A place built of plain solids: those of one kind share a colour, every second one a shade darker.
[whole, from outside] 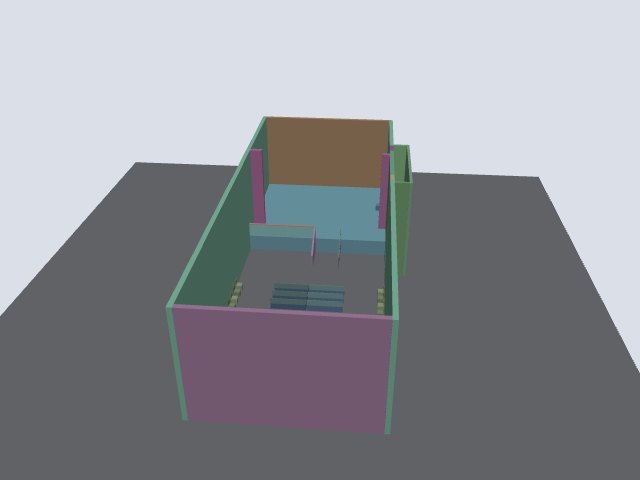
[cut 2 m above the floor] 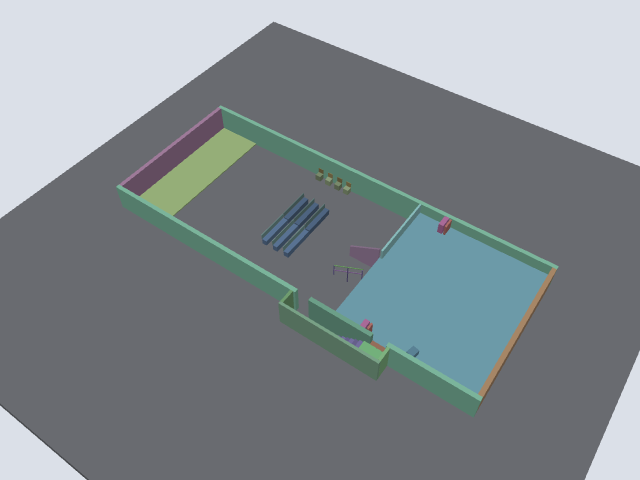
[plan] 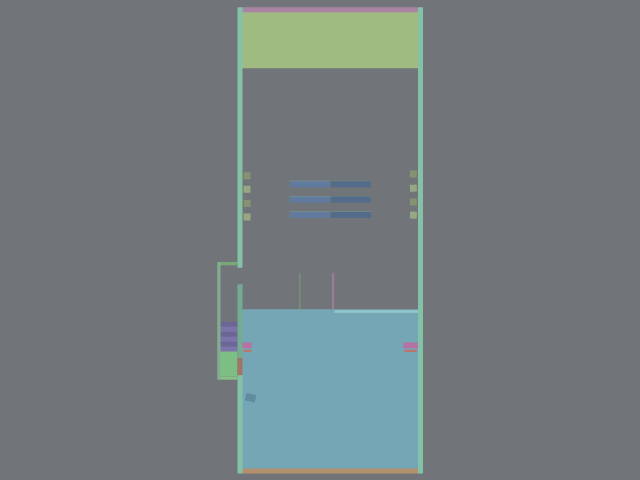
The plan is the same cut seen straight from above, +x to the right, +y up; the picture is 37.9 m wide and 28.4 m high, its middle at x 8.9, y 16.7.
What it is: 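A parish, school or music hall with a timber stage behind a plastered proscenium wall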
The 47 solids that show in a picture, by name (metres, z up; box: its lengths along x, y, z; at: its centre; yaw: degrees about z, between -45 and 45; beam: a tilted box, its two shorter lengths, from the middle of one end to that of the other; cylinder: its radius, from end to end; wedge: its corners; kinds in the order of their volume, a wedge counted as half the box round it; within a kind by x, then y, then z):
{
 "boards_main_1": {"box": [10.39, 9.43, 1.25], "at": [9.5, 7.89, 0.58]},
 "wall_side_1": {"box": [0.3, 5.82, 7.43], "at": [4.16, 5.79, 3.67]},
 "wall_side_2": {"box": [0.3, 4.37, 7.43], "at": [4.16, 11.9, 3.67]},
 "wall_side_3": {"box": [0.3, 15.41, 7.43], "at": [4.16, 22.76, 3.67]},
 "wall_side_4": {"box": [0.3, 27.59, 7.43], "at": [14.85, 16.67, 3.67]},
 "wall_back_1": {"box": [10.39, 0.3, 7.43], "at": [9.5, 3.03, 3.67]},
 "wall_rear_1": {"box": [10.39, 0.3, 7.43], "at": [9.5, 30.32, 3.67]},
 "wall_pass_out_1": {"box": [0.2, 6.97, 7.43], "at": [2.91, 11.92, 3.67]},
 "floor_rear_1": {"box": [10.39, 3.31, 0.14], "at": [9.5, 28.52, 0.02]},
 "wall_pros_1": {"box": [0.56, 0.34, 6.23], "at": [4.59, 10.46, 4.27]},
 "wall_pros_2": {"box": [0.87, 0.34, 6.23], "at": [14.26, 10.46, 4.27]},
 "wall_pass_end_1": {"box": [1.0, 0.2, 7.43], "at": [3.51, 8.53, 3.67]},
 "wall_pass_end_2": {"box": [1.0, 0.2, 7.43], "at": [3.51, 15.31, 3.67]},
 "bench_seat_1": {"box": [2.38, 0.36, 0.45], "at": [8.29, 18.18, 0.23]},
 "bench_seat_2": {"box": [2.38, 0.36, 0.45], "at": [8.29, 19.09, 0.23]},
 "bench_seat_3": {"box": [2.38, 0.36, 0.45], "at": [8.29, 19.99, 0.23]},
 "bench_seat_4": {"box": [2.38, 0.36, 0.45], "at": [10.72, 18.18, 0.23]},
 "bench_seat_5": {"box": [2.38, 0.36, 0.45], "at": [10.72, 19.09, 0.23]},
 "bench_seat_6": {"box": [2.38, 0.36, 0.45], "at": [10.72, 19.99, 0.23]},
 "step_1": {"box": [1.0, 0.59, 1.08], "at": [3.51, 10.1, 0.49]},
 "step_2": {"box": [1.0, 0.59, 0.91], "at": [3.51, 10.39, 0.41]},
 "step_3": {"box": [1.0, 0.59, 0.74], "at": [3.51, 10.69, 0.32]},
 "step_4": {"box": [1.0, 0.59, 0.57], "at": [3.51, 10.98, 0.23]},
 "step_5": {"box": [1.0, 0.59, 0.39], "at": [3.51, 11.27, 0.15]},
 "step_6": {"box": [1.0, 0.59, 0.22], "at": [3.51, 11.57, 0.06]},
 "boards_pass_1": {"box": [1.0, 1.47, 1.25], "at": [3.51, 9.37, 0.58]},
 "wall_side_over_hall_1": {"box": [0.3, 0.98, 5.28], "at": [4.16, 14.57, 4.74]},
 "guard_dwarf_1": {"box": [4.95, 0.14, 0.98], "at": [12.22, 12.47, 1.65]},
 "chair_seat_1": {"box": [0.42, 0.42, 0.45], "at": [4.58, 18.06, 0.23], "yaw": 1.2},
 "chair_seat_2": {"box": [0.42, 0.42, 0.45], "at": [4.58, 18.86, 0.23], "yaw": 2.3},
 "chair_seat_3": {"box": [0.42, 0.42, 0.45], "at": [4.58, 19.7, 0.23], "yaw": -0.5},
 "chair_seat_4": {"box": [0.42, 0.42, 0.45], "at": [4.58, 20.5, 0.23], "yaw": -1.4},
 "chair_seat_5": {"box": [0.42, 0.42, 0.45], "at": [14.43, 18.17, 0.23], "yaw": -1.3},
 "chair_seat_6": {"box": [0.42, 0.42, 0.45], "at": [14.43, 18.95, 0.23], "yaw": 1.2},
 "chair_seat_7": {"box": [0.42, 0.42, 0.45], "at": [14.43, 19.77, 0.23], "yaw": 1.5},
 "chair_seat_8": {"box": [0.42, 0.42, 0.45], "at": [14.43, 20.61, 0.23], "yaw": -1.7},
 "drape_1": {"box": [0.77, 0.14, 4.98], "at": [14.25, 10.14, 3.65]},
 "boards_sill_1": {"box": [0.3, 1.01, 1.25], "at": [4.16, 9.2, 0.58]},
 "wall_cheek_1": {"wedge": [[9.62, 12.61, -0.05], [9.62, 12.61, 2.15], [9.62, 14.76, -0.05], [9.62, 14.76, 0.96], [9.74, 12.61, -0.05], [9.74, 12.61, 2.15], [9.74, 14.76, -0.05], [9.74, 14.76, 0.96]]},
 "bench_back_1": {"box": [2.38, 0.04, 0.41], "at": [8.29, 18.38, 0.66]},
 "bench_back_2": {"box": [2.38, 0.04, 0.41], "at": [8.29, 19.29, 0.66]},
 "bench_back_3": {"box": [2.38, 0.04, 0.41], "at": [8.29, 20.19, 0.66]},
 "bench_back_4": {"box": [2.38, 0.04, 0.41], "at": [10.72, 18.38, 0.66]},
 "bench_back_5": {"box": [2.38, 0.04, 0.41], "at": [10.72, 19.29, 0.66]},
 "bench_back_6": {"box": [2.38, 0.04, 0.41], "at": [10.72, 20.19, 0.66]},
 "crate_1": {"box": [0.6, 0.45, 0.42], "at": [4.8, 7.37, 1.42], "yaw": -11.5},
 "guard_cap_1": {"box": [4.95, 0.17, 0.04], "at": [12.22, 12.47, 2.16]}
}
